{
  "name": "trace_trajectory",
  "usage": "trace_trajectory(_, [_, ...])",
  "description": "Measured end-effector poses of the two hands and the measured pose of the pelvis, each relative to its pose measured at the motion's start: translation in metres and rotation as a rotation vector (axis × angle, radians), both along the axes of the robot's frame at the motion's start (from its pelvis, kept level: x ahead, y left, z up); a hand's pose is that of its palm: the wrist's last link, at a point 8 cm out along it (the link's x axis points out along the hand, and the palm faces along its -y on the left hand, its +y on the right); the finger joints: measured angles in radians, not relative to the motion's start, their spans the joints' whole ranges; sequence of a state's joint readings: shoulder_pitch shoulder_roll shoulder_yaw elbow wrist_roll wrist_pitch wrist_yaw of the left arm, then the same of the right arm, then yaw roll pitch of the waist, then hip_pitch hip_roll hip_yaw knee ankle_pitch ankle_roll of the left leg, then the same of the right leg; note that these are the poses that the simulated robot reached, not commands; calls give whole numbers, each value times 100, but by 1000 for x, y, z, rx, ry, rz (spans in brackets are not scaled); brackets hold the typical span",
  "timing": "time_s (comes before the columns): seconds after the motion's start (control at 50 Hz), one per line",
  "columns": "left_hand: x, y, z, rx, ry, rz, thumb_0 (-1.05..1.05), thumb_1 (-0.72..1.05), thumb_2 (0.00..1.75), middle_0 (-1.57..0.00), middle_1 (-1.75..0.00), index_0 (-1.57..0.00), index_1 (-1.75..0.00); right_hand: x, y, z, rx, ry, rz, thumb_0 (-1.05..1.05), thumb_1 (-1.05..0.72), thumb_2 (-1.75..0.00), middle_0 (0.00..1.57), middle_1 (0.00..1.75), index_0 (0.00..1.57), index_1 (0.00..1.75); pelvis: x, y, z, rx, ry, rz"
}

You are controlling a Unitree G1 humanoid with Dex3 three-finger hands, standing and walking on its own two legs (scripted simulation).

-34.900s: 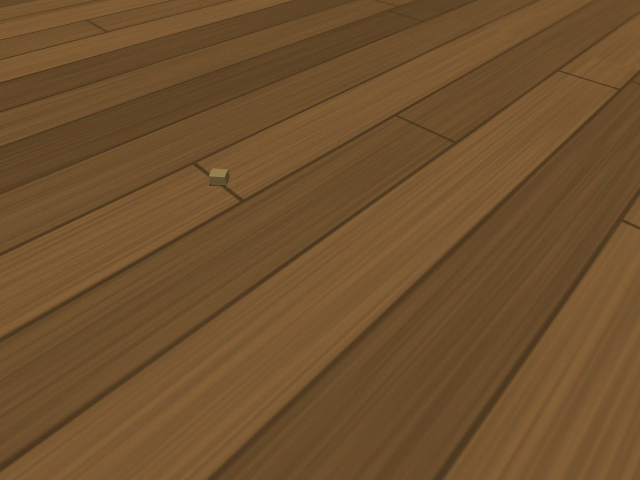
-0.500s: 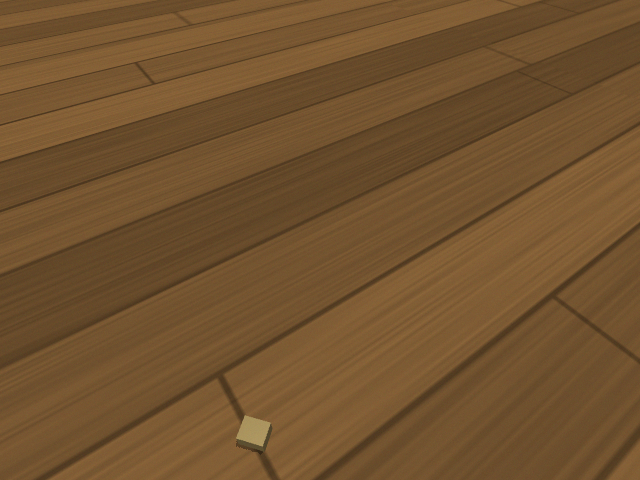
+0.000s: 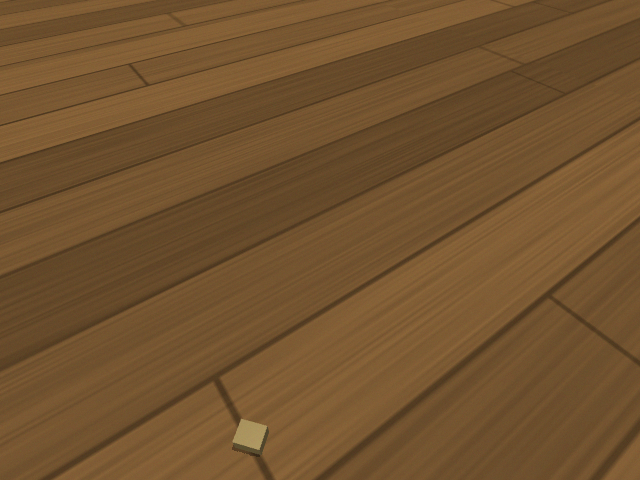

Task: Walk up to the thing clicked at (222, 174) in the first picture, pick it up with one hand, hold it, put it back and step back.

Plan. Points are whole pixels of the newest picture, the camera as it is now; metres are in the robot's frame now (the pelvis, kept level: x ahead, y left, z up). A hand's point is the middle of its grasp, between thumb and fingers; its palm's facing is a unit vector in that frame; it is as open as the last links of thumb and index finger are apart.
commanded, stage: stand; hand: left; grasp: from above
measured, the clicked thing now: (251, 436) +0.41 +0.22 -0.76
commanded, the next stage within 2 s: step back in 0.52 s
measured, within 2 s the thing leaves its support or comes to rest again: neither
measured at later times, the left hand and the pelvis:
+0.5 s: hand out of the picture +0.08 +0.24 -0.16, palm faces -0.02 -0.94 -0.34, open 7.4 cm; pelvis +0.00 +0.00 +0.00, yaw +0 degrees
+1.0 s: hand out of the picture +0.07 +0.29 -0.18, palm faces -0.05 -0.92 -0.39, open 7.4 cm; pelvis -0.09 +0.03 -0.03, yaw +0 degrees
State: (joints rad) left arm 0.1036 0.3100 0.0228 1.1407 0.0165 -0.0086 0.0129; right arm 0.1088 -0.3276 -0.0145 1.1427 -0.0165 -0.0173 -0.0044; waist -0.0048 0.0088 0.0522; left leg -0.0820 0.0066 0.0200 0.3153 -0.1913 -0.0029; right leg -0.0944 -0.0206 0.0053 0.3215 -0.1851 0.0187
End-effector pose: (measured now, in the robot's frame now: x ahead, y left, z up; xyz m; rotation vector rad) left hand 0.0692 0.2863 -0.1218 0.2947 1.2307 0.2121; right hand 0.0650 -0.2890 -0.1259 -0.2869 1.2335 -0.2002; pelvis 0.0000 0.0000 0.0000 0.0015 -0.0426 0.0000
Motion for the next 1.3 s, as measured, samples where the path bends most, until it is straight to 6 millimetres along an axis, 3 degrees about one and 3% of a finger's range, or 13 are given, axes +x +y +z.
trace_trajectory(0.54, [4,0,1,4,4,-13,1,90,90,-20,-30,-20,-30,-4,-7,0,-1,20,-7,1,-91,-89,20,30,20,30,3,-4,0,1,13,-2])
trace_trajectory(0.8, [4,19,-2,81,-65,-84,1,90,90,-20,-30,-20,-30,-8,-36,-6,-57,-49,-13,1,-91,-89,20,30,20,30,-47,-5,-21,6,13,-10])
trace_trajectory(0.9, [-1,30,-5,83,-97,-119,1,90,90,-20,-30,-21,-30,-36,-28,0,-77,-47,-11,1,-91,-89,20,30,20,30,-68,10,-24,18,19,-12])
trace_trajectory(1.0, [-3,47,-20,55,-159,-118,1,90,90,-20,-30,-21,-30,-88,-10,-2,-125,20,3,1,-91,-89,20,30,20,30,-90,28,-34,17,16,-7])
trace_trajectory(1.1, [-28,48,-19,38,-115,-110,1,90,90,-20,-30,-20,-30,-137,9,9,-111,79,-31,1,-91,-89,20,30,21,30,-108,33,-21,-11,11,-17])
trace_trajectory(1.3, [-91,45,-14,56,-31,-139,1,90,90,-20,-30,-20,-30,-169,4,1,-99,0,-52,1,-90,-89,20,31,21,30,-151,29,-21,-10,12,-73])
